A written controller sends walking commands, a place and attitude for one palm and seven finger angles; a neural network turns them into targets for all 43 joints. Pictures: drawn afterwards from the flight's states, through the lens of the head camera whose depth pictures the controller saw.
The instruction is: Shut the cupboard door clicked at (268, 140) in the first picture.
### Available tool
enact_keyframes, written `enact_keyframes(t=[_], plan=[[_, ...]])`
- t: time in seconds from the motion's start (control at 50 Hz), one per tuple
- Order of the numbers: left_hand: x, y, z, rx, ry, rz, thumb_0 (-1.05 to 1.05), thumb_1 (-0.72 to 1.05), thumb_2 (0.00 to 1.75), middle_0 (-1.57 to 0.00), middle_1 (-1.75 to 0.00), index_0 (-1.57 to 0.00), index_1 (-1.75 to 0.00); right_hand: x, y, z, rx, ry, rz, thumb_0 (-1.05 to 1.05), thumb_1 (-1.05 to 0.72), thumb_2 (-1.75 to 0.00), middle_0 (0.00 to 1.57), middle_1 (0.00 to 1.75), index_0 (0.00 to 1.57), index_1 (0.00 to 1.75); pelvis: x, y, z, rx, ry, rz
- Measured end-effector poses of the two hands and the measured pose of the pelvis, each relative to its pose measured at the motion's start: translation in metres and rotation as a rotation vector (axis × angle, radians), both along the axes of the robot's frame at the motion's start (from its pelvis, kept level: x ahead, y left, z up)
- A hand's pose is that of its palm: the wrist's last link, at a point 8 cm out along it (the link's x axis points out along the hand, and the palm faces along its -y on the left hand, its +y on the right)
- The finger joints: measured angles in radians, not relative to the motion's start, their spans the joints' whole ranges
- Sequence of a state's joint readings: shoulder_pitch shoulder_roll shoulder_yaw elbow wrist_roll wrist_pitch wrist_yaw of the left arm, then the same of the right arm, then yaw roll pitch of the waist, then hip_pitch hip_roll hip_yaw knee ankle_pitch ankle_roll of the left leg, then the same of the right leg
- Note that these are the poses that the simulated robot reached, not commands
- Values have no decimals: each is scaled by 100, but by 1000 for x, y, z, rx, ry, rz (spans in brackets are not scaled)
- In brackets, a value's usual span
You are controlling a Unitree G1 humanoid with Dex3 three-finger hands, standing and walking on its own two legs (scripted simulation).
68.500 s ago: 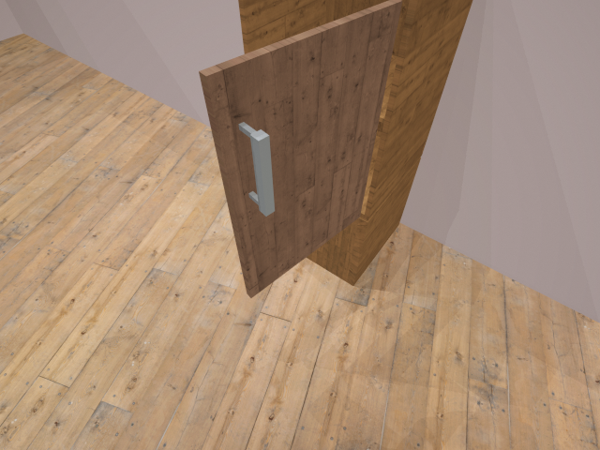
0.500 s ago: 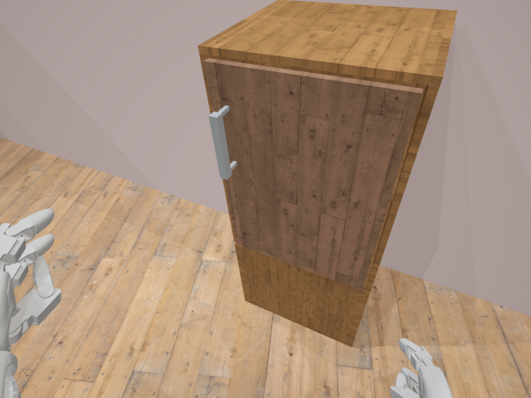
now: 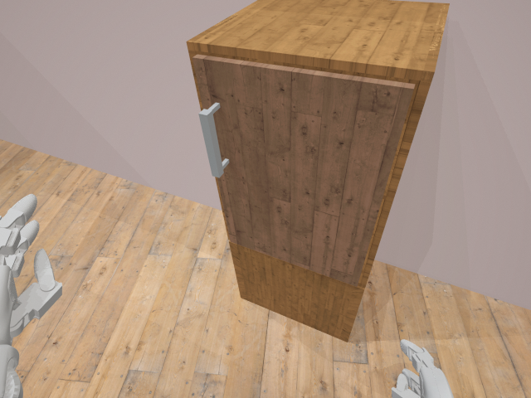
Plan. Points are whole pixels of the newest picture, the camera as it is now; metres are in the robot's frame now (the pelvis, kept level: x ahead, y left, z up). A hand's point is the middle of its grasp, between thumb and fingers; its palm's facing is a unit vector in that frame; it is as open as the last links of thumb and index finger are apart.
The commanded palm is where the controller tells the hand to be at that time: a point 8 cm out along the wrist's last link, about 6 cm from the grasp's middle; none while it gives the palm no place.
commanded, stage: step back with the hand held close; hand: left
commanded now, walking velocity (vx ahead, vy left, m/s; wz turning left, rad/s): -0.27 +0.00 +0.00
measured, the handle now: (216, 141) +0.62 +0.18 +0.07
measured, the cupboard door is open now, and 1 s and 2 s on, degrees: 0 0 0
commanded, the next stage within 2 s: stop stepping back and stand still in 1.38 s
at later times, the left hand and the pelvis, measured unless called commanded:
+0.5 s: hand (11, 333) +0.14 +0.29 +0.15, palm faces +0.42 -0.77 -0.48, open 7.4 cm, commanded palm +0.08 +0.32 +0.17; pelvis -0.06 +0.02 -0.01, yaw +0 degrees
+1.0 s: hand out of the picture +0.08 +0.29 +0.16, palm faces +0.47 -0.73 -0.50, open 7.4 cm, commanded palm +0.02 +0.32 +0.17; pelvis -0.11 +0.01 -0.02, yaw +3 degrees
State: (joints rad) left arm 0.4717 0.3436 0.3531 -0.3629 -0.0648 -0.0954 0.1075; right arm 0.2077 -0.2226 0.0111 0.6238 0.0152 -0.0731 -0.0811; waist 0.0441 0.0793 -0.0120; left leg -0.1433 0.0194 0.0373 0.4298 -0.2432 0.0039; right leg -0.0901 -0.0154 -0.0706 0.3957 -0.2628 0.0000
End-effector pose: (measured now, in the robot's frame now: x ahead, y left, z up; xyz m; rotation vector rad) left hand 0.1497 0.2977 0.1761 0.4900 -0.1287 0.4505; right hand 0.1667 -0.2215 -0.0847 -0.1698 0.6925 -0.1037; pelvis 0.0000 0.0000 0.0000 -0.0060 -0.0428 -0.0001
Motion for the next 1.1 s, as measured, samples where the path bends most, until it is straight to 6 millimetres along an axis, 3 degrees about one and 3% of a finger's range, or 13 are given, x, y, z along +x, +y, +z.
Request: enact_keyframes(t=[0.16,0.28,0.5,0.64,0.78,0.96,1.1], plan=[[-4,6,-5,51,44,-38,1,89,90,-21,-31,-21,-30,-15,-15,-5,-49,69,-69,1,-90,-90,20,30,20,30,-9,7,-5,-6,57,9],[-14,15,-1,82,44,-57,1,88,90,-21,-31,-21,-30,-30,-13,-2,-70,78,-100,1,-91,-90,20,30,20,30,-22,15,-6,-1,60,-1],[-52,23,-3,91,-32,-57,1,89,90,-21,-31,-21,-30,-69,3,3,-70,47,-72,1,-90,-90,20,30,20,30,-60,19,-10,-14,59,3],[-78,24,-7,99,-82,-42,1,88,90,-21,-31,-21,-30,-97,1,-3,-96,68,-45,1,-90,-90,20,30,20,30,-79,16,-15,-29,54,16],[-88,24,-3,95,-142,-58,1,88,90,-21,-31,-21,-30,-120,-2,-4,-125,90,-50,1,-90,-90,20,30,20,30,-91,18,-16,-40,53,24],[-110,24,-1,188,-129,-60,1,88,90,-21,-31,-21,-30,-122,-4,-8,-108,44,-30,1,-90,-90,20,30,20,30,-107,11,-23,-33,42,48],[-129,19,-2,118,-177,-55,1,88,90,-21,-31,-21,-30,-126,-1,-6,-114,63,1,1,-90,-90,20,30,20,30,-122,14,-22,-18,51,59]])
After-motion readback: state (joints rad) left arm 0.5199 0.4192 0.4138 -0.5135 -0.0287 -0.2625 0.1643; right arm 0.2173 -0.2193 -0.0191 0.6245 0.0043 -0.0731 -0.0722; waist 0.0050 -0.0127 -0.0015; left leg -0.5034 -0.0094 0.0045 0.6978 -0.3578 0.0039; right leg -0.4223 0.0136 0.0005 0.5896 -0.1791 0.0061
